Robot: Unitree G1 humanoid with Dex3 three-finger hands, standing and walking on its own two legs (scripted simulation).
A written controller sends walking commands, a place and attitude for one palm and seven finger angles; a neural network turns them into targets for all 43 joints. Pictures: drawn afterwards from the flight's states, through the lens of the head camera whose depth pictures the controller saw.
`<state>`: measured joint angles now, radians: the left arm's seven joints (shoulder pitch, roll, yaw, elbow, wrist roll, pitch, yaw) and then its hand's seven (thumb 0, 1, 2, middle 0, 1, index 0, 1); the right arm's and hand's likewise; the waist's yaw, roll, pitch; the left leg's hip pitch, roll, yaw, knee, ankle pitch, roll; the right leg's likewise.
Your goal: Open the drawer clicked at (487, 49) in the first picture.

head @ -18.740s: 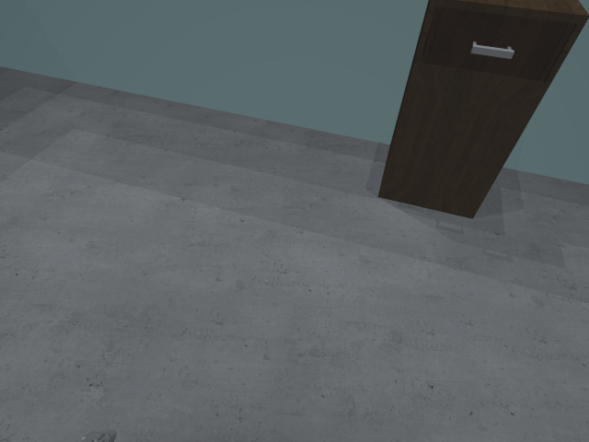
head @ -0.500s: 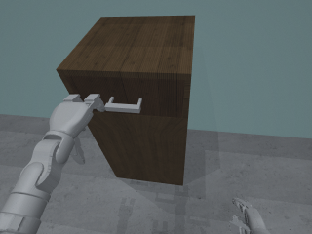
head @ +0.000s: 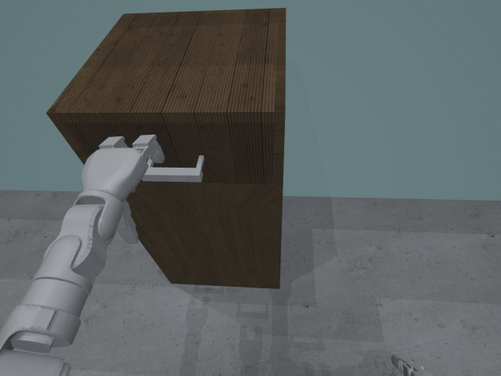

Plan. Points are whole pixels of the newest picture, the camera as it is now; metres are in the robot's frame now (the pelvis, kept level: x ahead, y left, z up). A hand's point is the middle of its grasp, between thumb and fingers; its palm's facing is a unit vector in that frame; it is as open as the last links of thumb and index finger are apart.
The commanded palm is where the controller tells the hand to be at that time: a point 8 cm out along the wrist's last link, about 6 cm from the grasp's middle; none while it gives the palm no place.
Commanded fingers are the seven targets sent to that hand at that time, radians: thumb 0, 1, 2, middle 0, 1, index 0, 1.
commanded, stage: move the hooked fingers above the handle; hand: left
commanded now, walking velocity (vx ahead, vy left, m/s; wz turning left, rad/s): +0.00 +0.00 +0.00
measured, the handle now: (173, 167) +0.50 +0.21 +0.01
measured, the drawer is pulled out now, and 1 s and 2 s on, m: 0.00 0.00 0.00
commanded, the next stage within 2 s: lower the fingers behind the handle in 1.50 s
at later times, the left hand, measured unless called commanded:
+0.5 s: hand (155, 173) +0.43 +0.21 +0.07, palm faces -0.04 -0.05 -1.00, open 13.8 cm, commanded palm +0.41 +0.22 +0.13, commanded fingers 0.00 -0.50 0.30 -0.30 -1.20 -0.30 -1.20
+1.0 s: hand (164, 166) +0.45 +0.20 +0.06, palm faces -0.03 -0.04 -1.00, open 13.7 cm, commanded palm +0.43 +0.21 +0.12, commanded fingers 0.00 -0.50 0.30 -0.30 -1.20 -0.30 -1.20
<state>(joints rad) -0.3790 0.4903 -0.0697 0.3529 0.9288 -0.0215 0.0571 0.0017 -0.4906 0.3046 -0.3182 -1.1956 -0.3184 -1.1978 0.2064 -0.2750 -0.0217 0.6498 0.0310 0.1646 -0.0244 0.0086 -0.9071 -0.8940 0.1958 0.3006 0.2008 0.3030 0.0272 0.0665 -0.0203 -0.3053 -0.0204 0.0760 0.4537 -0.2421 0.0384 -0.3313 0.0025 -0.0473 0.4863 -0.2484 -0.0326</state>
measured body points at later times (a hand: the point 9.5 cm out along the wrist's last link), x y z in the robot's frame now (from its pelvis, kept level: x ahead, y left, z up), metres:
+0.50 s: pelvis +0.02 +0.00 -0.01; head +0.07 -0.03 +0.44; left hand +0.43 +0.21 +0.12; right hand +0.15 -0.25 -0.14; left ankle -0.01 +0.09 -0.74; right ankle +0.00 -0.10 -0.74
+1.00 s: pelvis +0.02 -0.01 -0.01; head +0.07 -0.03 +0.44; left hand +0.45 +0.20 +0.12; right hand +0.09 -0.27 -0.15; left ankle -0.01 +0.09 -0.74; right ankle +0.00 -0.10 -0.74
